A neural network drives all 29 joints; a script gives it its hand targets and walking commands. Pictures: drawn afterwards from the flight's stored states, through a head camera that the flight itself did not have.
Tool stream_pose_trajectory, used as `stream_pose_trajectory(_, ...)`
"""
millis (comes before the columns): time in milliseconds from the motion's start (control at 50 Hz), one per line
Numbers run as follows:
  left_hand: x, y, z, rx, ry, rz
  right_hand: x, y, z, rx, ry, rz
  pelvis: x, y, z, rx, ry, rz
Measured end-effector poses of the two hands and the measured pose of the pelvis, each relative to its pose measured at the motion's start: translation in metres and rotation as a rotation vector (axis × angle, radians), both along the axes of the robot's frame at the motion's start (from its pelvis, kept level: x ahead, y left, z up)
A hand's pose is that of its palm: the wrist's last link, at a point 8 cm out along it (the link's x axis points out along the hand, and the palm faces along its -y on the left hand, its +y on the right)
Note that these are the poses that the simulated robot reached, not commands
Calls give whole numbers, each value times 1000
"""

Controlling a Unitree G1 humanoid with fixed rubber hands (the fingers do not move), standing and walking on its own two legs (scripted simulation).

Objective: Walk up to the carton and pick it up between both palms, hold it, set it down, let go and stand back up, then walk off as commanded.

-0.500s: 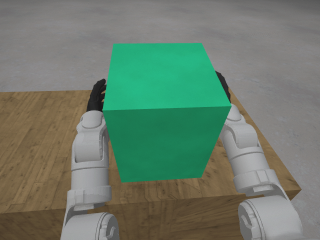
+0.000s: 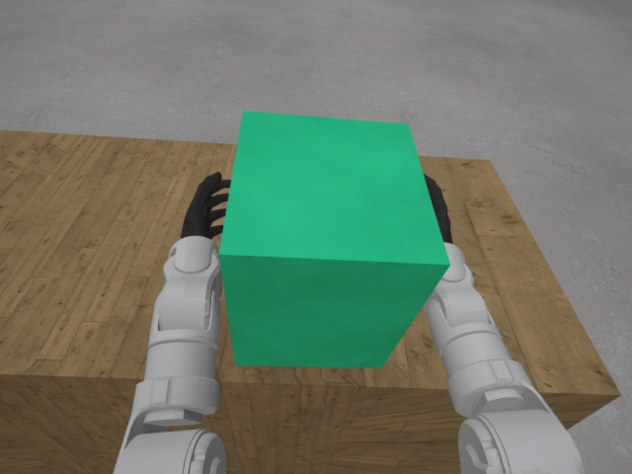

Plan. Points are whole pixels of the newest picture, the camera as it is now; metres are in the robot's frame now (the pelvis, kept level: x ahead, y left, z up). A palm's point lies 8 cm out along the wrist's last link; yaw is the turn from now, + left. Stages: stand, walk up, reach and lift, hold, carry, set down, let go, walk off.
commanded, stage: set down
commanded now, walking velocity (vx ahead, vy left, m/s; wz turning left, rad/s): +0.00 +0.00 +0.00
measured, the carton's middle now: (318, 250) +0.37 +0.03 +0.12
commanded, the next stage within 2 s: none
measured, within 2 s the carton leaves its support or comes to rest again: rests again in 1.64 s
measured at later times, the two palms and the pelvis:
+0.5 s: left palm (209, 249) +0.37 +0.17 +0.11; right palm (429, 236) +0.41 -0.12 +0.12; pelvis +0.01 -0.01 +0.00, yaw -1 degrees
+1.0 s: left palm (210, 261) +0.38 +0.17 +0.07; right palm (416, 237) +0.43 -0.11 +0.09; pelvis +0.02 -0.01 +0.00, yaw -2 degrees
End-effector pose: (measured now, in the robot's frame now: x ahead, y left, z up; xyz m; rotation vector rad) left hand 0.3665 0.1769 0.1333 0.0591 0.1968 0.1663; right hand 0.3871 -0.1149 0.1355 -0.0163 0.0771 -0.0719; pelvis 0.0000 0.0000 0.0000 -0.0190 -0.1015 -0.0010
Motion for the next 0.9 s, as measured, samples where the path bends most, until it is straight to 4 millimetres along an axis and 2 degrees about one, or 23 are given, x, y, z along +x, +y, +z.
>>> stream_pose_trajectory(140,7,-5,-1,4,3,8,9,-5,2,-8,-1,5,5,0,1,1,20,-15)
stream_pose_trajectory(300,7,-10,-13,-3,32,27,14,-9,-6,-17,26,21,11,-2,1,3,24,-26)
stream_pose_trajectory(520,5,-6,-29,-19,54,59,21,-4,-18,-22,48,50,12,-9,1,5,54,-13)
stream_pose_trajectory(900,12,-2,-53,-43,102,91,37,2,-36,-37,95,88,14,-13,1,8,124,-24)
